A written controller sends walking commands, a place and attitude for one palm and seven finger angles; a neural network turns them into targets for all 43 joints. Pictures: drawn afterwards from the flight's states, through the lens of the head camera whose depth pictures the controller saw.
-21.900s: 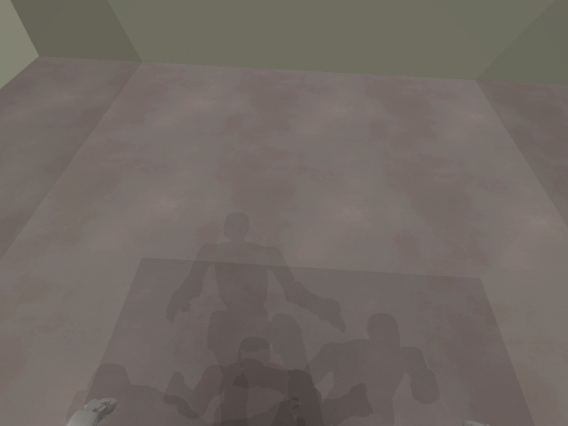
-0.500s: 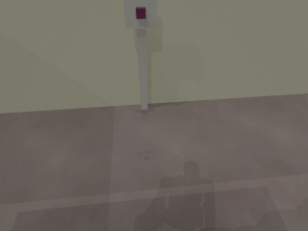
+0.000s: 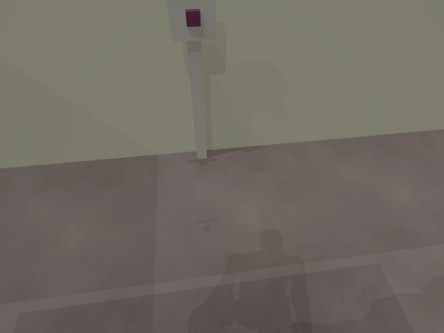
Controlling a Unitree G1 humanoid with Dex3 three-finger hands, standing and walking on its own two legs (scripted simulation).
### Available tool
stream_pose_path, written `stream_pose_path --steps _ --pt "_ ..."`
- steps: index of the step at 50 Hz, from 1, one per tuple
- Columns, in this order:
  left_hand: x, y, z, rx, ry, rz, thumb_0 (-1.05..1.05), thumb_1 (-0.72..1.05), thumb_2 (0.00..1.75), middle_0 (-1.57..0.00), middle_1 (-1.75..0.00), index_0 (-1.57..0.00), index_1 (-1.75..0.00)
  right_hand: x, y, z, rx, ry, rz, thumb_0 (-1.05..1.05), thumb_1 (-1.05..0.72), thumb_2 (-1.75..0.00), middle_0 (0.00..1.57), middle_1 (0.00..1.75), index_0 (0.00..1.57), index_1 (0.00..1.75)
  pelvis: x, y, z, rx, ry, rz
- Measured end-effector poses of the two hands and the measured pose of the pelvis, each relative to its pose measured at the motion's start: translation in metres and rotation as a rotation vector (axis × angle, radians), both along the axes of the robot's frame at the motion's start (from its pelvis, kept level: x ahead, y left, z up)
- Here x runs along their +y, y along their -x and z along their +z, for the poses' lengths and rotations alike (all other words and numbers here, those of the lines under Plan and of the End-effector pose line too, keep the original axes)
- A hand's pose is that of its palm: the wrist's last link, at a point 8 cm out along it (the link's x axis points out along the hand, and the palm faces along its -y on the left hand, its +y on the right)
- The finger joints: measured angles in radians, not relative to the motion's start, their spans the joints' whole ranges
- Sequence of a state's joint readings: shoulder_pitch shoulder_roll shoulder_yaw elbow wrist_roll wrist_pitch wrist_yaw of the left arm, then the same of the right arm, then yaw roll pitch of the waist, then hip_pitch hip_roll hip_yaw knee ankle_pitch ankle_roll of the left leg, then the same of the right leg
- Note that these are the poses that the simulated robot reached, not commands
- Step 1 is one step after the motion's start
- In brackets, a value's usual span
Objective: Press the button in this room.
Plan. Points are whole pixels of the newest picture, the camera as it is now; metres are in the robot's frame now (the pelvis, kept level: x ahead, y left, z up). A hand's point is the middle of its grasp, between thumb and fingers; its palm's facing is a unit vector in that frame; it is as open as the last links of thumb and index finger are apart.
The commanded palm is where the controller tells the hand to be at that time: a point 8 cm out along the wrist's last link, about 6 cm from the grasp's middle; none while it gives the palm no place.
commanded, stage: walk to a spot facing it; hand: left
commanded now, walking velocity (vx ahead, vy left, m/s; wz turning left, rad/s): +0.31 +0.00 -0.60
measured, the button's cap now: (193, 17) +1.16 +0.19 +0.07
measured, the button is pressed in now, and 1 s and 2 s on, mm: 0 0 0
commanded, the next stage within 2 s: turn to face it in 0.94 s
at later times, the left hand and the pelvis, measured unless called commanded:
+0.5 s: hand (188, 322) +0.18 +0.09 -0.15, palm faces -0.17 -0.96 -0.22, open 7.3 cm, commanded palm none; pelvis +0.15 -0.09 +0.01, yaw -14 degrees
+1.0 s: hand (207, 194) +0.51 +0.08 -0.18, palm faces -0.37 -0.91 -0.20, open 7.3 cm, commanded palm none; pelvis +0.40 -0.09 +0.00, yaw -25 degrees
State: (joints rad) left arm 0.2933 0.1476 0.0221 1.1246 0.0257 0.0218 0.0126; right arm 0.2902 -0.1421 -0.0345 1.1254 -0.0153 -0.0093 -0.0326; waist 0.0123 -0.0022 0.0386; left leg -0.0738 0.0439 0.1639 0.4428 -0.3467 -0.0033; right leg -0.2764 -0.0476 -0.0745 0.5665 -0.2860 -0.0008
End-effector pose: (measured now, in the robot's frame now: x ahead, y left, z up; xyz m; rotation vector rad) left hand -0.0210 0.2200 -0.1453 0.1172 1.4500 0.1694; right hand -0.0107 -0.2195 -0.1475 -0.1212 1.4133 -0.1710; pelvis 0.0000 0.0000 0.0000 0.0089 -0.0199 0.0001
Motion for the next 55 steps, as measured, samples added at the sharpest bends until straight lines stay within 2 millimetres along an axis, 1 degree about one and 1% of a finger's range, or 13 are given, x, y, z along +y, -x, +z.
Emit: stream_pose_path --steps 5,10,13,16,20,25,33,38,40,43,48,52,55 --pt "-0.003 -0.036 0.006 0.017 -0.024 -0.057 0.00 0.91 0.90 -0.20 -0.30 -0.20 -0.30 -0.011 0.001 -0.011 -0.003 -0.023 -0.077 0.00 -0.90 -0.90 0.20 0.30 0.20 0.30 -0.012 -0.020 -0.004 0.011 -0.016 -0.059" --pt "-0.019 -0.109 0.009 -0.072 -0.064 -0.126 0.00 0.91 0.90 -0.20 -0.30 -0.20 -0.30 -0.035 0.002 -0.028 0.068 -0.052 -0.126 0.00 -0.90 -0.90 0.21 0.30 0.20 0.30 -0.038 -0.051 -0.016 0.018 -0.018 -0.105" --pt "-0.031 -0.146 0.003 -0.157 -0.094 -0.139 0.00 0.91 0.90 -0.20 -0.30 -0.20 -0.30 -0.057 -0.014 -0.038 0.106 -0.061 -0.125 0.00 -0.90 -0.90 0.21 0.30 0.20 0.30 -0.058 -0.067 -0.026 0.015 -0.012 -0.121" --pt "-0.045 -0.162 0.008 -0.159 -0.095 -0.142 0.00 0.91 0.90 -0.20 -0.30 -0.20 -0.30 -0.083 -0.058 -0.027 0.047 -0.036 -0.123 0.00 -0.91 -0.90 0.20 0.30 0.20 0.30 -0.071 -0.082 -0.017 0.016 -0.020 -0.151" --pt "-0.066 -0.177 0.019 -0.091 -0.068 -0.193 0.00 0.91 0.90 -0.20 -0.30 -0.20 -0.30 -0.114 -0.135 -0.004 -0.127 0.008 -0.125 0.01 -0.91 -0.90 0.20 0.30 0.20 0.30 -0.083 -0.109 -0.001 0.033 -0.028 -0.198" --pt "-0.085 -0.201 0.025 -0.044 -0.033 -0.224 0.00 0.91 0.90 -0.20 -0.30 -0.20 -0.30 -0.136 -0.216 0.016 -0.277 0.041 -0.134 0.00 -0.91 -0.90 0.20 0.30 0.20 0.30 -0.090 -0.152 0.007 0.046 -0.026 -0.237" --pt "-0.096 -0.252 0.015 0.020 -0.004 -0.207 0.00 0.91 0.90 -0.20 -0.30 -0.21 -0.30 -0.129 -0.317 0.016 -0.305 0.022 -0.107 0.00 -0.91 -0.90 0.20 0.30 0.20 0.30 -0.093 -0.234 0.002 0.048 -0.006 -0.264" --pt "-0.087 -0.291 -0.003 0.113 0.010 -0.208 0.00 0.91 0.90 -0.20 -0.30 -0.21 -0.30 -0.111 -0.384 0.005 -0.324 0.015 -0.099 0.00 -0.91 -0.90 0.20 0.30 0.20 0.30 -0.087 -0.297 -0.014 0.048 0.006 -0.295" --pt "-0.081 -0.316 -0.011 0.146 0.014 -0.226 0.00 0.91 0.90 -0.20 -0.30 -0.21 -0.30 -0.106 -0.401 0.002 -0.340 0.030 -0.122 0.00 -0.91 -0.90 0.20 0.30 0.20 0.30 -0.084 -0.321 -0.019 0.040 0.005 -0.315" --pt "-0.075 -0.373 -0.013 0.123 0.008 -0.293 0.00 0.91 0.90 -0.20 -0.30 -0.21 -0.30 -0.102 -0.398 0.006 -0.321 0.044 -0.198 0.00 -0.90 -0.90 0.21 0.30 0.20 0.30 -0.083 -0.347 -0.015 0.022 0.007 -0.366" --pt "-0.083 -0.499 -0.005 -0.044 0.002 -0.413 0.00 0.91 0.90 -0.20 -0.30 -0.20 -0.30 -0.107 -0.361 0.018 -0.200 0.112 -0.350 -0.02 -0.94 -0.90 0.21 0.30 0.20 0.30 -0.084 -0.384 -0.002 0.016 0.015 -0.420" --pt "-0.107 -0.589 0.005 -0.180 0.006 -0.482 0.00 0.91 0.90 -0.19 -0.30 -0.20 -0.30 -0.109 -0.330 0.023 -0.071 0.128 -0.420 -0.02 -0.94 -0.90 0.21 0.30 0.20 0.30 -0.092 -0.410 0.002 0.023 0.014 -0.458" --pt "-0.135 -0.642 0.012 -0.250 0.016 -0.541 0.00 0.91 0.90 -0.19 -0.30 -0.20 -0.30 -0.106 -0.316 0.023 0.002 0.112 -0.468 -0.01 -0.93 -0.90 0.20 0.30 0.20 0.30 -0.102 -0.427 0.003 0.028 0.015 -0.476"
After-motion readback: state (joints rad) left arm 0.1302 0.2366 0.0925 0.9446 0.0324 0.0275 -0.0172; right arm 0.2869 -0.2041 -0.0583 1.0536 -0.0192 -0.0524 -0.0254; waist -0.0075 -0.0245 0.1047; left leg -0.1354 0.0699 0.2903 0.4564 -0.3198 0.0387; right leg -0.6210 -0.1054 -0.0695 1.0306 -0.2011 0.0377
